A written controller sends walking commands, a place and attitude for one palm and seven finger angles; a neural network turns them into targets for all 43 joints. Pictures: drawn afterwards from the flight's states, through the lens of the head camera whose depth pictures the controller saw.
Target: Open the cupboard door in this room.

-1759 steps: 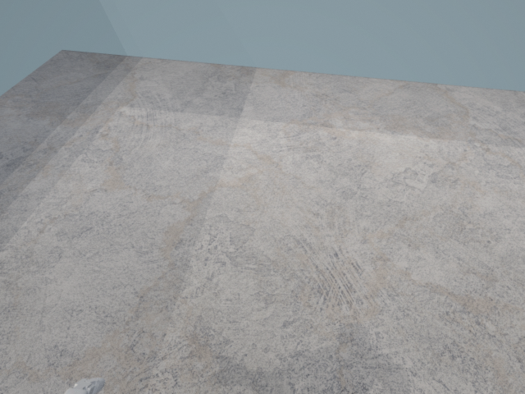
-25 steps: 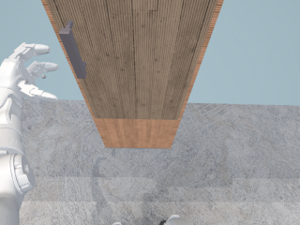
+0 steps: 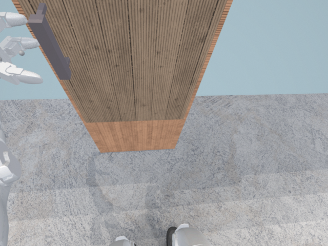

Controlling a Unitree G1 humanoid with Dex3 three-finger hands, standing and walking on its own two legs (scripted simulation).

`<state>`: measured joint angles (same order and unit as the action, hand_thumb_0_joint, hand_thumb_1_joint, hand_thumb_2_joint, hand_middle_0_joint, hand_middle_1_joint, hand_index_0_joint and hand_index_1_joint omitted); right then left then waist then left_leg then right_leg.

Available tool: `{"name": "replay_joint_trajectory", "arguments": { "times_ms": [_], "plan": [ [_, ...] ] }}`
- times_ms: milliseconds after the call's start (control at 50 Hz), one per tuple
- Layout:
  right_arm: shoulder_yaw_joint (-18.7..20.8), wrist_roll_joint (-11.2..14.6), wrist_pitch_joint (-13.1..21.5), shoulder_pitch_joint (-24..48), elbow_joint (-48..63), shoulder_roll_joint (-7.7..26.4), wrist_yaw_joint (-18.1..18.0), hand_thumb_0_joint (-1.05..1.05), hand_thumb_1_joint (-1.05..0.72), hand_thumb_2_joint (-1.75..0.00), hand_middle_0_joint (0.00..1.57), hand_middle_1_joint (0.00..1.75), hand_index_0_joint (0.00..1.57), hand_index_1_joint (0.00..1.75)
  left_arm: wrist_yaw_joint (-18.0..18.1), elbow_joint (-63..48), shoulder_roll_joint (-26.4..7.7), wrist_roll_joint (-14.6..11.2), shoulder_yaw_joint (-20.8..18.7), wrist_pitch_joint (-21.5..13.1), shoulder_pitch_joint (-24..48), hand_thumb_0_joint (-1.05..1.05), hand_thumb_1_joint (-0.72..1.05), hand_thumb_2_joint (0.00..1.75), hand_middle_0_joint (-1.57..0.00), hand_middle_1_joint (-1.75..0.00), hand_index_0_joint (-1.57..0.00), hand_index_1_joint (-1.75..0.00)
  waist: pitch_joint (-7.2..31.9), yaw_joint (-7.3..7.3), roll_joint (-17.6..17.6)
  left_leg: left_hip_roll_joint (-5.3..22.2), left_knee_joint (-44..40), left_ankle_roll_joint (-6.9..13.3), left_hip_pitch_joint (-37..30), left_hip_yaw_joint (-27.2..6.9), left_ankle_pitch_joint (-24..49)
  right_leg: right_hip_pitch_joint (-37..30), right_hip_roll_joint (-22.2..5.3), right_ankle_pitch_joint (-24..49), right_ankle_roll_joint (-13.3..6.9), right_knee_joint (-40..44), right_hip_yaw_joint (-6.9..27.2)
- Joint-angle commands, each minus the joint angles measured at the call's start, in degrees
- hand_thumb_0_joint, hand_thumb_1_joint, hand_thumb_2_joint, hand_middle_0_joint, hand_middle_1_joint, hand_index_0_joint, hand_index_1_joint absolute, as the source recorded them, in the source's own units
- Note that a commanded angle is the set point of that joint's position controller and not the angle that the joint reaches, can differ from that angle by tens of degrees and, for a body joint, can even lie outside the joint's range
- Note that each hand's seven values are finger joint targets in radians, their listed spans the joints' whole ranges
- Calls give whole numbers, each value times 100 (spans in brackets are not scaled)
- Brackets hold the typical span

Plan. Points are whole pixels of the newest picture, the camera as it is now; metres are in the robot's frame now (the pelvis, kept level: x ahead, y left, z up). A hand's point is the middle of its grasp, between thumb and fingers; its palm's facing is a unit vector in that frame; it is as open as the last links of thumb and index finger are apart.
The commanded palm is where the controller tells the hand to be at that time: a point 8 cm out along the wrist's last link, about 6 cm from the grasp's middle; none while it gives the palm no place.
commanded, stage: move the hooked fingers beside the handle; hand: left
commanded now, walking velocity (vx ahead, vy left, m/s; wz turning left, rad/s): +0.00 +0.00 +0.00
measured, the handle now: (54, 44) +0.56 +0.20 +0.12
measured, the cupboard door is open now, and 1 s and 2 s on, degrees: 0 0 0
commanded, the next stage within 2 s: slide the fingers in behind the handle in 0.80 s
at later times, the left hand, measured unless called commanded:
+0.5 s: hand (16, 64) +0.49 +0.26 +0.13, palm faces -0.03 -1.00 +0.01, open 14.0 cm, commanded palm +0.48 +0.30 +0.12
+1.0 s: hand (23, 57) +0.51 +0.25 +0.13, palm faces -0.04 -1.00 -0.01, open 14.0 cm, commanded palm +0.49 +0.29 +0.12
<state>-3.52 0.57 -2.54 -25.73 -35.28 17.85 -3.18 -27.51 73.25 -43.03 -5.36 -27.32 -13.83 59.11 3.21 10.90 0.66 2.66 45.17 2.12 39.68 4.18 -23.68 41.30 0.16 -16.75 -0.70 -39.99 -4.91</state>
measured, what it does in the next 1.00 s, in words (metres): stands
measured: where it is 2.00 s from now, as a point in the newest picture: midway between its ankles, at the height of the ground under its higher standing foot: outside the picture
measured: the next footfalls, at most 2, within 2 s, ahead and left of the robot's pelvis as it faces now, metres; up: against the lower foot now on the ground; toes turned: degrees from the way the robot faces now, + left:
none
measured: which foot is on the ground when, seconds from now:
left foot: down 0.00-1.00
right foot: down 0.00-1.00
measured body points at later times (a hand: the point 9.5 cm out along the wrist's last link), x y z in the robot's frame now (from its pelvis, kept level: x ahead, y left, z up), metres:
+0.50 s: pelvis +0.01 +0.01 +0.00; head +0.11 +0.03 +0.44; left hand +0.49 +0.31 +0.13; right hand +0.04 -0.27 -0.10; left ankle -0.03 +0.09 -0.71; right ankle +0.02 -0.12 -0.71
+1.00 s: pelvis -0.01 +0.00 -0.01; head +0.12 +0.02 +0.43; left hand +0.51 +0.30 +0.13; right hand -0.04 -0.28 -0.10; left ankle -0.03 +0.09 -0.71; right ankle +0.02 -0.12 -0.71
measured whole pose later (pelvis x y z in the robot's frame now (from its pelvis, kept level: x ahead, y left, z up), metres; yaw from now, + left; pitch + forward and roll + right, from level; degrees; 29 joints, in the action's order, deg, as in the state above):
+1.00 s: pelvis -0.01 +0.00 -0.01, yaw +0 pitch +19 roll -3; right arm -3.6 0.5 -3.6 -27.0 -35.2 18.0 -2.9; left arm -27.7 72.1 -43.3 -6.1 -26.3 -14.4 58.8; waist 3.4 11.2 0.9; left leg 3.0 47.7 2.1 42.5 3.5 -24.2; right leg 43.6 0.5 -16.8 -0.8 -41.5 -5.3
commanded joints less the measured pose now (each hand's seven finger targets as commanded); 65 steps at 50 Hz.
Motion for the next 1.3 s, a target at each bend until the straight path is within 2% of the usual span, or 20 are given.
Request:
{"name": "replay_joint_trajectory", "arguments": {
  "times_ms": [0,60,100,140,240,280,320,440,600,680,760,800,880,920,980,1020,1060,1100,1200,1280],
  "plan": [
    [417,-15,-10,-1054,282,1087,-39,0,-90,-90,20,30,20,30,0,-1192,-1678,-168,-213,-364,2209,0,-50,30,-30,-120,-30,-120,2759,-123,885,-48,-292,-78,-1708,-630,3220,-1276,226,2191,-82,101,309],
    [431,-11,-98,-1034,371,1088,7,0,-90,-90,20,30,20,30,-44,-1306,-1904,-178,-408,-356,1882,0,-50,30,-30,-120,-30,-120,2863,-252,835,-48,-276,-87,-1615,-593,3361,-1484,222,2399,-70,61,318],
    [458,-17,-120,-1013,442,1065,31,0,-90,-90,20,30,20,30,-63,-1686,-1679,-264,-325,-430,1905,0,-50,30,-30,-120,-30,-120,2979,-266,1014,-26,-249,-105,-1887,-618,3723,-1415,249,2500,-94,34,295],
    [489,-10,-166,-1006,474,1087,62,0,-90,-90,20,30,20,30,-66,-1696,-1961,-330,-643,-420,1547,0,-50,30,-30,-120,-30,-120,3036,-379,783,-16,-244,-104,-1842,-616,3811,-1596,251,2625,-77,40,306],
    [509,16,-190,-868,488,1010,96,0,-90,-90,20,30,20,30,-75,-2277,-1484,-405,-316,-455,1620,0,-50,30,-30,-120,-30,-120,3036,-336,1281,23,-218,-179,-2381,-669,4170,-1215,267,2428,-75,89,256],
    [521,28,-175,-836,413,1003,99,0,-90,-90,20,30,20,30,-81,-2101,-1194,-495,-153,-403,1623,0,-50,30,-30,-120,-30,-120,2699,-231,961,38,-247,-152,-2240,-659,3897,-1137,276,2278,-48,156,227],
    [522,27,-162,-802,394,1017,77,0,-90,-90,20,30,20,30,-80,-2201,-1249,-528,-204,-406,1681,0,-50,30,-30,-120,-30,-120,2792,-282,1073,34,-246,-182,-2336,-700,4075,-1175,266,2347,-71,125,230],
    [460,25,-108,-695,316,969,43,0,-90,-90,20,30,20,30,83,-1824,-807,-415,220,-366,2050,0,-50,30,-30,-120,-30,-120,2394,-86,933,5,-274,-169,-2121,-717,3425,-871,242,1937,-55,149,205],
    [370,22,-22,-669,359,1029,-18,0,-90,-90,20,30,20,30,196,-1363,-1386,-279,-70,-510,2308,0,-50,30,-30,-120,-30,-120,2477,-91,585,-89,-265,-73,-1456,-681,2616,-1278,210,1871,-83,48,296],
    [323,43,-5,-665,390,1042,-43,0,-90,-90,20,30,20,30,129,-1165,-1535,-149,30,-453,2487,0,-50,30,-30,-120,-30,-120,2312,-34,714,-113,-271,-40,-1099,-631,2098,-1234,181,1614,-62,70,355],
    [321,42,21,-762,373,1066,-71,0,-90,-90,20,30,20,30,46,-1106,-1686,-187,-46,-477,2601,0,-50,30,-30,-120,-30,-120,2499,15,675,-104,-231,-22,-1044,-622,2024,-1288,192,1596,-44,72,386],
    [332,21,28,-832,382,1073,-69,0,-90,-90,20,30,20,30,-13,-1228,-1685,-199,-67,-510,2609,0,-50,30,-30,-120,-30,-120,2727,-22,1005,-101,-223,-48,-1277,-641,2245,-1222,211,1643,-89,25,356],
    [355,32,-17,-929,326,1108,-58,0,-90,-90,20,30,20,30,-69,-1106,-1836,-237,-198,-399,2363,0,-50,30,-30,-120,-30,-120,2651,-37,697,-76,-227,-20,-1128,-625,2214,-1280,224,1674,-49,83,354],
    [376,4,-20,-955,318,1069,-39,0,-90,-90,20,30,20,30,-79,-1484,-1589,-234,-27,-434,2508,0,-50,30,-30,-120,-30,-120,2911,-69,1164,-68,-223,-71,-1530,-662,2557,-1133,233,1766,-80,49,308],
    [400,-5,-47,-1012,268,1075,-16,0,-90,-90,20,30,20,30,10,-1320,-1452,-277,-26,-350,2382,0,-50,30,-30,-120,-30,-120,2574,-14,810,-40,-259,-45,-1400,-661,2385,-1049,260,1614,-60,128,281],
    [415,-25,-46,-1018,298,1066,4,0,-90,-90,20,30,20,30,80,-1549,-1412,-283,-75,-387,2303,0,-50,30,-30,-120,-30,-120,2828,-114,1087,-44,-259,-79,-1626,-670,2680,-1062,258,1745,-87,94,269],
    [423,-29,-63,-1031,300,1046,28,0,-90,-90,20,30,20,30,189,-1554,-1429,-239,-97,-385,2312,0,-50,30,-30,-120,-30,-120,2716,-99,910,-48,-264,-66,-1503,-655,2607,-1149,261,1766,-73,103,274],
    [444,-32,-52,-1006,325,1003,50,0,-90,-90,20,30,20,30,254,-1892,-1105,-240,112,-470,2320,0,-50,30,-30,-120,-30,-120,2834,-107,1170,-36,-256,-98,-1811,-683,2964,-1050,267,1857,-102,80,242],
    [462,-29,-49,-971,241,1001,70,0,-90,-90,20,30,20,30,353,-1770,-807,-323,194,-430,2278,0,-50,30,-30,-120,-30,-120,2558,-23,796,-19,-273,-61,-1776,-668,2869,-1027,281,1874,-82,141,233],
    [451,-18,-28,-850,255,947,76,0,-90,-90,20,30,20,30,421,-1813,-715,-240,309,-464,2356,0,-50,30,-30,-120,-30,-120,2524,-53,967,-48,-294,-82,-1733,-655,2750,-1043,244,1830,-75,117,252]
  ]
}}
